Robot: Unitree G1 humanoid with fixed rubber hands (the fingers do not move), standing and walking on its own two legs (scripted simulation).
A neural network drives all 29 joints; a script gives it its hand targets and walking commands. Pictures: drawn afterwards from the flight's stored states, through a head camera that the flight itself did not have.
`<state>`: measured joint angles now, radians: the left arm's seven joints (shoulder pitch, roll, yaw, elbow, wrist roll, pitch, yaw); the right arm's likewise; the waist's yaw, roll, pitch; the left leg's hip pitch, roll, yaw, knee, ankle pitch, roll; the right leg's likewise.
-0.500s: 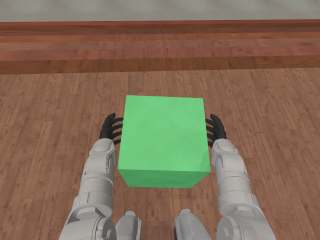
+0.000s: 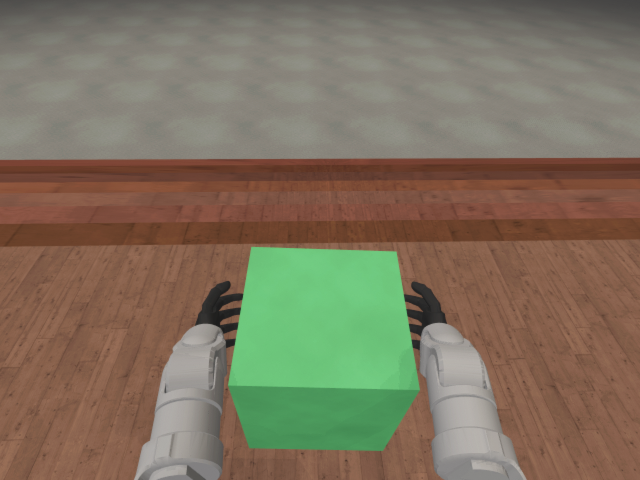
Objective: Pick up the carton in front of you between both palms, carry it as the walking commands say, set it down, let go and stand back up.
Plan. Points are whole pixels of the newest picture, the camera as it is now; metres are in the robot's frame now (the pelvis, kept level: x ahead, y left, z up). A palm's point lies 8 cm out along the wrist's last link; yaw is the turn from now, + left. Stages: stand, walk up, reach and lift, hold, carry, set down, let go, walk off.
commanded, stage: reach and lift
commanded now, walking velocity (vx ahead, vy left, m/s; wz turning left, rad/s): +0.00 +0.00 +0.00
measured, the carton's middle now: (320, 353) +0.31 +0.00 -0.05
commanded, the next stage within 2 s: hold in 0.86 s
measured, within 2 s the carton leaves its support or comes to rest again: neither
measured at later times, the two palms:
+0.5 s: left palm (210, 328) +0.30 +0.15 +0.03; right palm (434, 328) +0.30 -0.15 +0.03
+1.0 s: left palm (207, 325) +0.29 +0.15 +0.05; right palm (439, 325) +0.29 -0.15 +0.05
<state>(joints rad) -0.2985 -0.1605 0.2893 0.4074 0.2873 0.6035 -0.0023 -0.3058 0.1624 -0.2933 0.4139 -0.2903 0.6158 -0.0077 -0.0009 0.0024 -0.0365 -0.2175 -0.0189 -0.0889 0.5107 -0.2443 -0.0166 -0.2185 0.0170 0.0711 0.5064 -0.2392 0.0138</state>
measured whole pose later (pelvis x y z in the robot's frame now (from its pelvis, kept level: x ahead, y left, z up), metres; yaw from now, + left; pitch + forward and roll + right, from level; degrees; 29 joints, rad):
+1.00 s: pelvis +0.01 +0.00 +0.01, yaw +0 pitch -6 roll +0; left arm -0.21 -0.14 0.17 0.19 0.24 0.73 0.01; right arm -0.21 0.14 -0.18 0.20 -0.24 0.74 -0.02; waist 0.00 0.00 0.01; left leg -0.07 -0.01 -0.09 0.37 -0.20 -0.02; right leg -0.07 0.01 0.08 0.37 -0.19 0.01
